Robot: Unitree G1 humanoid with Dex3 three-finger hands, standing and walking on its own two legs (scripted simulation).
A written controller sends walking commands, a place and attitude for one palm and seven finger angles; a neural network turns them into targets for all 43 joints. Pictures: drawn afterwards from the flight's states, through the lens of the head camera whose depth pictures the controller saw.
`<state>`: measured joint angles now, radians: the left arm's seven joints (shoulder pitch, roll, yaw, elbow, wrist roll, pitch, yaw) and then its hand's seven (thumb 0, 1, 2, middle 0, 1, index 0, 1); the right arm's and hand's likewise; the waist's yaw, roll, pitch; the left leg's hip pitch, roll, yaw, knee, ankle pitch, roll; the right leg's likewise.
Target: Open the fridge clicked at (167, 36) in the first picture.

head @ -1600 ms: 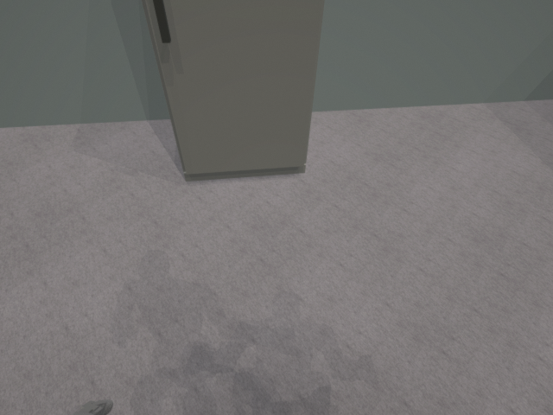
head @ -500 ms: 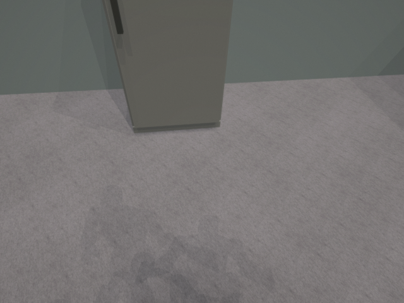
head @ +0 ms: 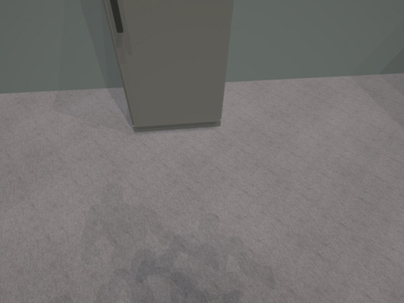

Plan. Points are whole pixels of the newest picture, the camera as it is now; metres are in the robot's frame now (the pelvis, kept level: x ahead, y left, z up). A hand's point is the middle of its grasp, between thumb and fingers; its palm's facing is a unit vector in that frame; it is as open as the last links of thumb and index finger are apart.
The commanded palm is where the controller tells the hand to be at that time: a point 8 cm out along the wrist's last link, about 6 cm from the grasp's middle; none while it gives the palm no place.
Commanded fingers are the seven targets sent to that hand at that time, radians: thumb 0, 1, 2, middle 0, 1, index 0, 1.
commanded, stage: look at it before walking up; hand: left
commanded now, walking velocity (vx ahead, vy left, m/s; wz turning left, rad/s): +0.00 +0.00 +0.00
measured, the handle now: out of the picture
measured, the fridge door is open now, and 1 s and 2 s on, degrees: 0 0 0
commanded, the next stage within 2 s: walk to a spot facing it in 0.04 s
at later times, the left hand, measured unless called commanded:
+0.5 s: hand out of the picture +0.01 +0.23 -0.20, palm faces +0.15 -0.97 -0.18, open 7.4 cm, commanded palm none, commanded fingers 0.00 0.90 0.90 -0.20 -0.30 -0.20 -0.30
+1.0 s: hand (116, 217) +0.37 +0.27 -0.19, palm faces +0.19 -0.97 -0.16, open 7.4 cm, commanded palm none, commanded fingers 0.00 0.90 0.90 -0.20 -0.30 -0.20 -0.30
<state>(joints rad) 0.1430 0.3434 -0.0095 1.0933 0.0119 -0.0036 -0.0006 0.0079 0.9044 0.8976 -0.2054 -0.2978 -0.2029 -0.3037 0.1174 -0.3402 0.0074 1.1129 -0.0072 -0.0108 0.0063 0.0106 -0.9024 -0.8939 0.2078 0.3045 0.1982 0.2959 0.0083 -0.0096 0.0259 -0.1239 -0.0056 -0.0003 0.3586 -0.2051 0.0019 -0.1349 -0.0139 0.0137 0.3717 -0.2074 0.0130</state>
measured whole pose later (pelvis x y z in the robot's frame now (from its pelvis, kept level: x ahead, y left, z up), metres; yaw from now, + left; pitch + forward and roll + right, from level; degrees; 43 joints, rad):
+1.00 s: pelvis +0.29 +0.09 -0.03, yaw +14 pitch +0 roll +0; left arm 0.09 0.15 0.04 0.99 0.02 -0.04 -0.02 0.01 0.91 0.90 -0.20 -0.30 -0.20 -0.30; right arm 0.49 -0.10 -0.02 1.17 -0.01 -0.07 -0.02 0.01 -0.90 -0.89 0.21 0.30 0.20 0.30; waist -0.06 0.00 0.06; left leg 0.15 -0.04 0.01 0.36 -0.49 0.04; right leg -0.48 -0.05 -0.12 0.62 -0.16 -0.02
